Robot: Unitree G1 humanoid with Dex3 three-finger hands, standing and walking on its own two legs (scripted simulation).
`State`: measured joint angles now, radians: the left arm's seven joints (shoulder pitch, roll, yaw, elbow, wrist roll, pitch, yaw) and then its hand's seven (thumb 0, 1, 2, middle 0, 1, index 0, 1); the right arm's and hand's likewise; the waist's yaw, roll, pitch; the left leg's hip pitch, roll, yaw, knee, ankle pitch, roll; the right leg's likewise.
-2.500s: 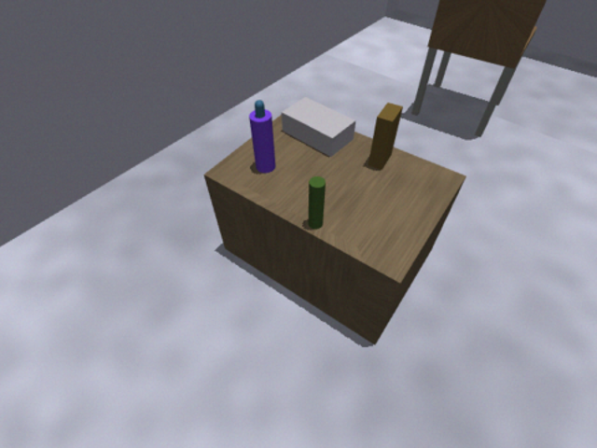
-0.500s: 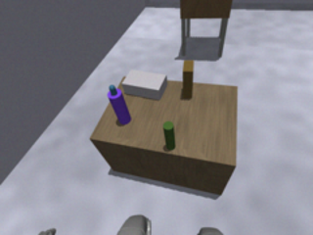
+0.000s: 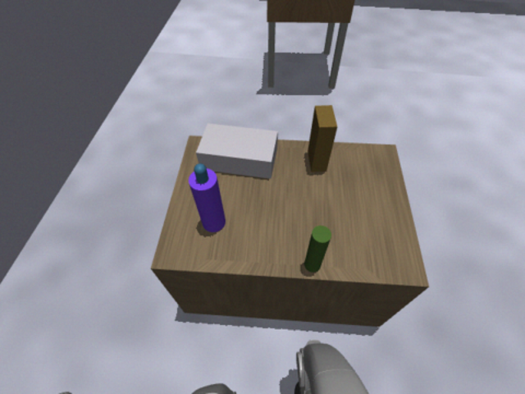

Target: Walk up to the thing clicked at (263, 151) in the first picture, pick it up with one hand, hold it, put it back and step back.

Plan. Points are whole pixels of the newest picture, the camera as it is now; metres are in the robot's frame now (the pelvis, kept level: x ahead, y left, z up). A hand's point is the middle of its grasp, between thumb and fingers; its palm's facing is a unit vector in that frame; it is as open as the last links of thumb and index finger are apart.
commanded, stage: walk up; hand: left
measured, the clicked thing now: (207, 197) +0.57 +0.14 -0.20
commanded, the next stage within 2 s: none
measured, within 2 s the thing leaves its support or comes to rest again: neither
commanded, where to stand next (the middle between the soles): +0.09 -0.02 m, yaw -7 degrees
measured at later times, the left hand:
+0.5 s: hand (119, 361) +0.19 +0.26 -0.16, palm faces -0.17 -0.92 -0.35, open 7.4 cm
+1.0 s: hand out of the picture +0.10 +0.24 -0.15, palm faces -0.15 -0.92 -0.37, open 7.4 cm
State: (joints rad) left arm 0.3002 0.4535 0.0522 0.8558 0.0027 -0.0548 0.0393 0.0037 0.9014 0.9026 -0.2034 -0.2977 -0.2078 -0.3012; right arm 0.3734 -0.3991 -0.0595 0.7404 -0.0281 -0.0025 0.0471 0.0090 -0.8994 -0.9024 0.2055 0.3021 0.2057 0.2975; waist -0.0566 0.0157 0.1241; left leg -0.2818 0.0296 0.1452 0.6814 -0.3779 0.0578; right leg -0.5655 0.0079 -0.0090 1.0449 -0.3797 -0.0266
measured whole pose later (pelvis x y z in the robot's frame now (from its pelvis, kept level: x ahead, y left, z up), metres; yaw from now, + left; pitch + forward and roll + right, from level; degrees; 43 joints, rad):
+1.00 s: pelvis +0.00 -0.01 -0.01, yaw -9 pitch -3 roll +1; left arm 0.21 0.36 0.04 0.98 0.02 0.00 -0.02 0.00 0.90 0.90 -0.21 -0.30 -0.21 -0.30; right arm 0.21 -0.40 -0.03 0.95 -0.01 -0.03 -0.01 0.01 -0.90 -0.90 0.20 0.30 0.20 0.30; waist 0.02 0.01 0.11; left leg -0.33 0.00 0.00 0.70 -0.32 0.01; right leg -0.30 -0.03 0.02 0.75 -0.40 0.02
